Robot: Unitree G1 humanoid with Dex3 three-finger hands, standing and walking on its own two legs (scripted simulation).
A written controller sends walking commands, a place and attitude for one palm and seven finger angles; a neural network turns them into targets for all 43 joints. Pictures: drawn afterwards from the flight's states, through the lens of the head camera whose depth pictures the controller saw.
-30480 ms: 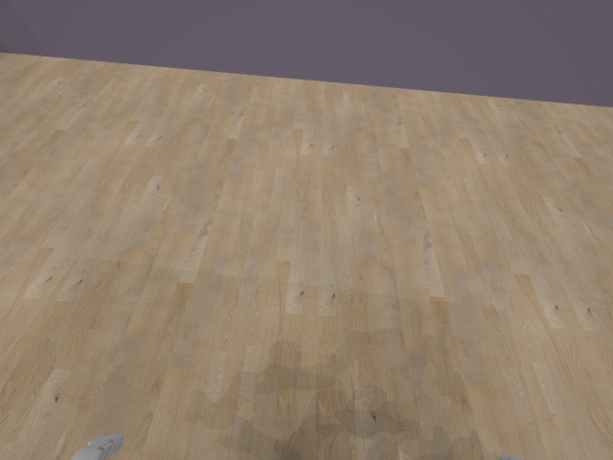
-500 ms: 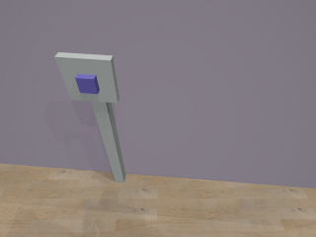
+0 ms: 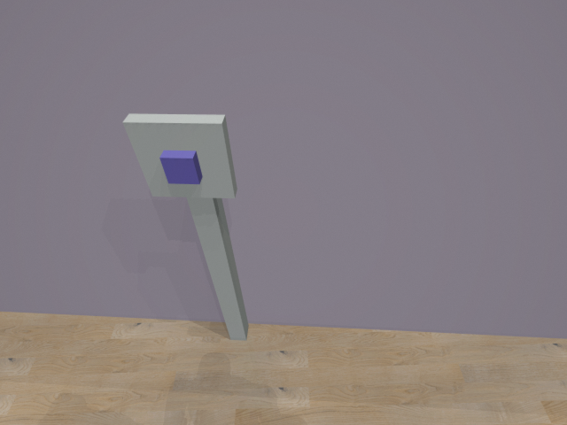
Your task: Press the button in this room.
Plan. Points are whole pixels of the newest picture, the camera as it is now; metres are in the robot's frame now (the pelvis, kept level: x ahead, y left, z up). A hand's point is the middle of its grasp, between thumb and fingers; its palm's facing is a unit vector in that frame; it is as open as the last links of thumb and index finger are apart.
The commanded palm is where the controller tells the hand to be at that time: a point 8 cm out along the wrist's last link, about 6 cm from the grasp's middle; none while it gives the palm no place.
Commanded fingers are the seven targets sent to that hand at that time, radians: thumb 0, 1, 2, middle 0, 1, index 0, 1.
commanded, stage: look again from close up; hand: left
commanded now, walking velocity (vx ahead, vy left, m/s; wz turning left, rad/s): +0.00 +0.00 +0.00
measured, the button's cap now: (182, 166) +0.54 +0.23 +0.08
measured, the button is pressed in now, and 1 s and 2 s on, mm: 0 0 0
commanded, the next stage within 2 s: shuffle to correct the standing spot in 0.06 s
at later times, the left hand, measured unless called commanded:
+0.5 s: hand out of the picture +0.02 +0.15 -0.18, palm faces +0.03 -0.99 -0.17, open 7.4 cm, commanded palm none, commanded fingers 0.00 0.90 0.90 -0.20 -0.30 -0.20 -0.30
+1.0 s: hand out of the picture +0.03 +0.16 -0.18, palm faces +0.02 -0.98 -0.19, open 7.3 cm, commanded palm none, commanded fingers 0.00 0.90 0.90 -0.20 -0.30 -0.20 -0.30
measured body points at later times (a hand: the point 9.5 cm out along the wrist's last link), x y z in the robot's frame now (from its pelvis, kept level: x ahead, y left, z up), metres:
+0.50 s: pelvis +0.04 +0.00 +0.00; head +0.05 +0.00 +0.45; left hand +0.02 +0.21 -0.16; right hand +0.03 -0.22 -0.17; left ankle -0.01 +0.07 -0.74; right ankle +0.02 -0.12 -0.74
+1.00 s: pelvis +0.02 -0.01 -0.01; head +0.03 +0.00 +0.44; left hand +0.03 +0.21 -0.17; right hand +0.04 -0.24 -0.16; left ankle -0.01 +0.07 -0.74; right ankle +0.02 -0.12 -0.74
